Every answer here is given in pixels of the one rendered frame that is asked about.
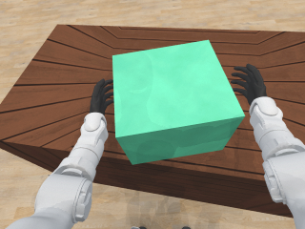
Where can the robot left forearm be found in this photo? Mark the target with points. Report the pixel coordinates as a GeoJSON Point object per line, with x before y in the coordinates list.
{"type": "Point", "coordinates": [86, 153]}

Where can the robot left upper arm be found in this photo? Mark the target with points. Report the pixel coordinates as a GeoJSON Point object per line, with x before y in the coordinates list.
{"type": "Point", "coordinates": [62, 202]}

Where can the robot left hand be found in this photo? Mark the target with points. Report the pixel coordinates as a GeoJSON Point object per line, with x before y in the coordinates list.
{"type": "Point", "coordinates": [99, 96]}

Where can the robot right forearm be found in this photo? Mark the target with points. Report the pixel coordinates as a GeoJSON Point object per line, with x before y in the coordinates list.
{"type": "Point", "coordinates": [270, 132]}

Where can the robot right hand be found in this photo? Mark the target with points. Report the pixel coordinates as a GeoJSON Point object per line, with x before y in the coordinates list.
{"type": "Point", "coordinates": [254, 84]}

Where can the carton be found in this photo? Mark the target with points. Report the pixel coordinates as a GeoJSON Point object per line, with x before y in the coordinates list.
{"type": "Point", "coordinates": [171, 102]}

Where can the pedestal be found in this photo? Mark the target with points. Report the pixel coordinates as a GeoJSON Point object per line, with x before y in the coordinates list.
{"type": "Point", "coordinates": [42, 115]}

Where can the robot right upper arm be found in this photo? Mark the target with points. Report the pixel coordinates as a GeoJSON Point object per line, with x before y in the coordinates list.
{"type": "Point", "coordinates": [285, 180]}

